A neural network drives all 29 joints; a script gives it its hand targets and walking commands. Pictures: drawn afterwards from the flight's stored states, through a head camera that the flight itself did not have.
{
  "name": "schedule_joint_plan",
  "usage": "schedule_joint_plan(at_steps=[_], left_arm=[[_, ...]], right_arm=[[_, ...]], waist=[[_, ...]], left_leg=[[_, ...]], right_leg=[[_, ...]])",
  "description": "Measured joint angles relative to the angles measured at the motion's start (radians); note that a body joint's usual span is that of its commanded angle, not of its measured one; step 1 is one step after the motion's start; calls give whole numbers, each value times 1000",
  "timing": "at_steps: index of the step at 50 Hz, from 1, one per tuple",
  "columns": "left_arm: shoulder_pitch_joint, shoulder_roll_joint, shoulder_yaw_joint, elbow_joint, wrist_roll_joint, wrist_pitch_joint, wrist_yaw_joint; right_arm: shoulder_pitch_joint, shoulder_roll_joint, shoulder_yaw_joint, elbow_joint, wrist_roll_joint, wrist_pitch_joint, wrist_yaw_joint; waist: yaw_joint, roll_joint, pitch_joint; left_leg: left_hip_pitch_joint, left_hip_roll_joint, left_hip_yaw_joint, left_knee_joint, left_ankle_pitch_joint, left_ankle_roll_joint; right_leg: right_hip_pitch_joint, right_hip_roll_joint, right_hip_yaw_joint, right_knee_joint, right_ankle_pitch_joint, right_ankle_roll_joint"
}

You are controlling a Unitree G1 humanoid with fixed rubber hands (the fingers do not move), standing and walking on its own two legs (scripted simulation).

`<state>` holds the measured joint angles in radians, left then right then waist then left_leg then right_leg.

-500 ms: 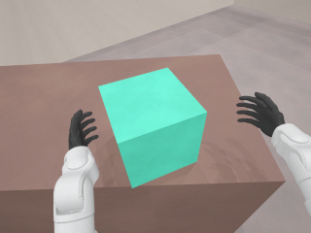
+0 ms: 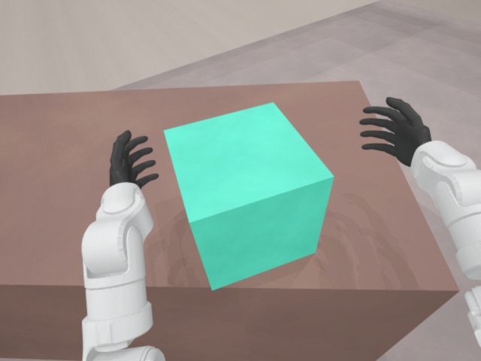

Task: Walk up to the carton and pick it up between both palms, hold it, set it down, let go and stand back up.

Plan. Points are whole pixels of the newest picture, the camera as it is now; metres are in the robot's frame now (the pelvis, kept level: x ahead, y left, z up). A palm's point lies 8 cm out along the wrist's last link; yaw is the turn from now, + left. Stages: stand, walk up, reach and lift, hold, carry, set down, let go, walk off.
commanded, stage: reach and lift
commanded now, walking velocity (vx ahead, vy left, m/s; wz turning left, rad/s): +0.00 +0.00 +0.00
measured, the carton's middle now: (243, 194) +0.41 +0.08 +0.04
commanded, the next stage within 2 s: none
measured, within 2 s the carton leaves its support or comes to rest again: neither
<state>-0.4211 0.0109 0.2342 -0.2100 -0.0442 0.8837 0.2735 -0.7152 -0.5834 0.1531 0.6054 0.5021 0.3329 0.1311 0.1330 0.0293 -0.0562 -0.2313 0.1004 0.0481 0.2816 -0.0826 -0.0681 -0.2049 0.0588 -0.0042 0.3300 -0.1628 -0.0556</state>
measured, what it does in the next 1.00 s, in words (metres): stands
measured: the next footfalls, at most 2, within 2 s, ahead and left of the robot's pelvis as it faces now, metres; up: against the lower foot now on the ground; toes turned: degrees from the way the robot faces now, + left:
none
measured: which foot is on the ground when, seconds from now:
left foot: down 0.00-1.00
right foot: down 0.00-1.00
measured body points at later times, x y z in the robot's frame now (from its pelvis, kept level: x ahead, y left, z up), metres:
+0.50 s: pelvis +0.00 +0.00 +0.00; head +0.03 -0.02 +0.45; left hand +0.36 +0.25 +0.20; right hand +0.50 -0.14 +0.20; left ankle +0.03 +0.17 -0.75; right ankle +0.00 -0.08 -0.75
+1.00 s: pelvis +0.01 +0.01 +0.00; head +0.05 -0.02 +0.45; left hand +0.38 +0.27 +0.18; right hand +0.53 -0.12 +0.18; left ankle +0.03 +0.17 -0.75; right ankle +0.00 -0.08 -0.75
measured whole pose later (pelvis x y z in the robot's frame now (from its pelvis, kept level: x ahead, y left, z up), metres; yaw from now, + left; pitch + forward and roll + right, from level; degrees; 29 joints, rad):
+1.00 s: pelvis +0.01 +0.01 +0.00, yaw +1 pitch +10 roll -1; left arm -0.77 0.01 0.28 0.30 -0.05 0.65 0.25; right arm -1.13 -0.55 0.15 1.08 0.38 0.27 0.17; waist 0.25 0.07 -0.12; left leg -0.41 0.09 0.03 0.31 -0.08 -0.06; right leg -0.35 0.05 -0.02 0.29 -0.13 -0.03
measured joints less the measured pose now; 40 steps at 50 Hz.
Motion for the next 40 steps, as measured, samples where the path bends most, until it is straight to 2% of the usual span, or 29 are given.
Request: schedule_joint_plan(at_steps=[8,18,24,30,33,40], left_arm=[[-78,8,6,53,-6,-7,-3],[-217,32,10,217,-39,-37,6],[-260,31,15,258,-44,-53,-9],[-337,40,19,345,-42,-76,3],[-364,44,22,392,-59,-92,0],[-415,38,32,463,-45,-136,4]], right_arm=[[-105,-4,21,80,-5,4,2],[-241,-1,27,212,-21,16,14],[-299,12,16,267,-39,11,9],[-377,0,39,340,-34,11,20],[-405,-1,34,371,-42,12,20],[-463,3,22,441,-65,-4,30]], waist=[[19,14,0],[61,22,-16],[63,30,-19],[91,38,-29],[98,41,-36],[114,47,-46]], left_leg=[[-22,0,-3,5,0,-1],[-69,-2,-8,10,6,2],[-85,-5,-20,11,9,2],[-109,-6,-15,13,10,5],[-122,-9,-18,12,12,8],[-152,-11,-20,18,12,10]], right_leg=[[-16,0,-2,-6,6,2],[-64,-2,-6,5,7,4],[-69,-5,-18,-6,12,8],[-92,-6,-12,-10,18,12],[-102,-9,-15,-14,21,14],[-124,-10,-16,-25,29,18]])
